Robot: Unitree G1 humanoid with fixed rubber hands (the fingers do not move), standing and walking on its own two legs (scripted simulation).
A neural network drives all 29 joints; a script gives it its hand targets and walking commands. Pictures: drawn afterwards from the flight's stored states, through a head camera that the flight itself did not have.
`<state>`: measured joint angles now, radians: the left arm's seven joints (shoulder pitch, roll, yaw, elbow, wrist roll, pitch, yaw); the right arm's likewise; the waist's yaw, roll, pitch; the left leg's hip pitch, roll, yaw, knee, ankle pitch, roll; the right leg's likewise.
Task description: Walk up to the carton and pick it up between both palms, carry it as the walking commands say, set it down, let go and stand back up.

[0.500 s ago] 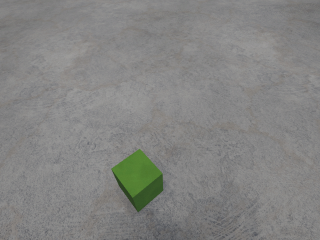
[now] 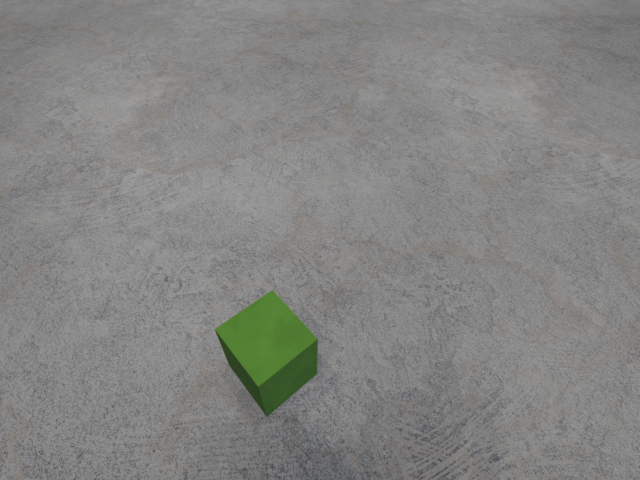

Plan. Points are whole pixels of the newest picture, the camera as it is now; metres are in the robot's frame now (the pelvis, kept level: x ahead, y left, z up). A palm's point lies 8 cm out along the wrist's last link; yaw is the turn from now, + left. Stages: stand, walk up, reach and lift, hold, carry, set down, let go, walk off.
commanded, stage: walk up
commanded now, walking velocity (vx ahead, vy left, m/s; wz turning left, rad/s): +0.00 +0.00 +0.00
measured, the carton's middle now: (269, 353) +0.56 +0.16 -0.65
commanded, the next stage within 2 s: none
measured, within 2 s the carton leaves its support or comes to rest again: neither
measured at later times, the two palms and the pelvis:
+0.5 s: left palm out of the picture +0.03 +0.24 -0.13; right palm out of the picture -0.01 -0.24 -0.14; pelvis -0.01 +0.00 +0.00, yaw +0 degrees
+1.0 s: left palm out of the picture -0.02 +0.24 -0.14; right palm out of the picture +0.05 -0.26 -0.14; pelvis -0.02 -0.02 -0.01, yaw +8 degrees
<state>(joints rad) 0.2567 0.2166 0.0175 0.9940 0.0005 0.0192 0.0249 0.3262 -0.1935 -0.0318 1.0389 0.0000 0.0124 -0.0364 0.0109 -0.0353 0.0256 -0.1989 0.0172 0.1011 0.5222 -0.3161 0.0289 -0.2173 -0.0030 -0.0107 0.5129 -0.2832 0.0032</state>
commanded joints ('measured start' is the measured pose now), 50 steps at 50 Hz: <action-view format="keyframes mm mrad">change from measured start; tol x16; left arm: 1 76 68 12 13 10 -38 14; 41 -14 135 55 -91 15 -18 45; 47 237 154 56 -18 27 -12 48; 50 49 153 46 -78 27 -23 53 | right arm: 1 43 -41 2 -32 -1 -19 2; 36 81 -106 -6 -13 -14 -25 -3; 50 -191 -94 -59 -203 -19 47 38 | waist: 1 -40 -27 -71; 34 -35 -35 -40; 41 -4 199 60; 50 18 -28 104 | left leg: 1 20 72 -99 -157 198 -11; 25 -41 102 -140 -188 106 2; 39 0 144 -180 -167 271 14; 42 -142 235 -401 -150 414 99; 45 -296 184 -381 -27 368 84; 48 -419 -4 -111 556 -259 -49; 50 -417 44 -153 665 -203 -46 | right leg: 1 95 -134 112 -111 457 -53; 16 -4 -73 70 -112 80 -44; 35 -26 -85 61 -74 231 -44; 42 -21 -40 -92 147 -95 19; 46 246 -201 16 -15 208 -38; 48 96 -477 252 -156 453 -191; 50 -2 -459 211 -262 140 -196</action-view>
